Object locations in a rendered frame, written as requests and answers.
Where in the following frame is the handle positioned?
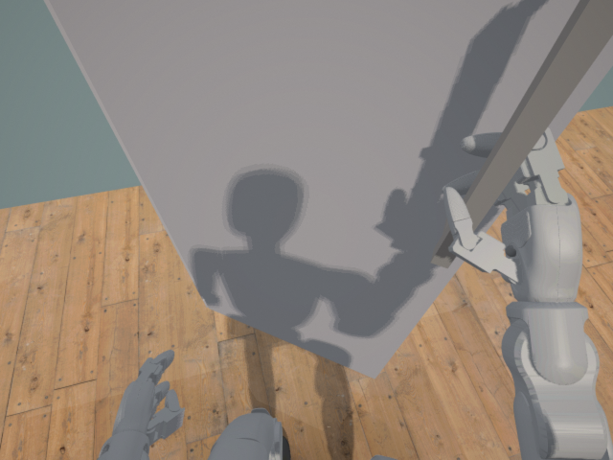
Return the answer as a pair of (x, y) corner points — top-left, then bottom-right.
(431, 0), (613, 268)

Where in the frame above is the robot left shin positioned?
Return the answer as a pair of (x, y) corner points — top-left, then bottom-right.
(251, 408), (271, 416)

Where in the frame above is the left robot forearm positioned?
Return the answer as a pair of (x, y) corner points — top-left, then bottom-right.
(97, 430), (149, 460)

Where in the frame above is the left robot thigh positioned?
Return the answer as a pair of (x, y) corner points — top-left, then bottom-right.
(207, 413), (283, 460)

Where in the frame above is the robot right hand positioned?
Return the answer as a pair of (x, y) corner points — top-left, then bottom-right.
(442, 127), (582, 302)

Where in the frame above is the right robot forearm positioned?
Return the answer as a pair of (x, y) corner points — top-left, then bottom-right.
(502, 301), (613, 460)

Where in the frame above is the robot left hand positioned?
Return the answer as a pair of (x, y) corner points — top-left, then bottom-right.
(112, 350), (185, 446)

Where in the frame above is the fridge door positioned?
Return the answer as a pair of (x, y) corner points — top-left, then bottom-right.
(49, 0), (613, 379)

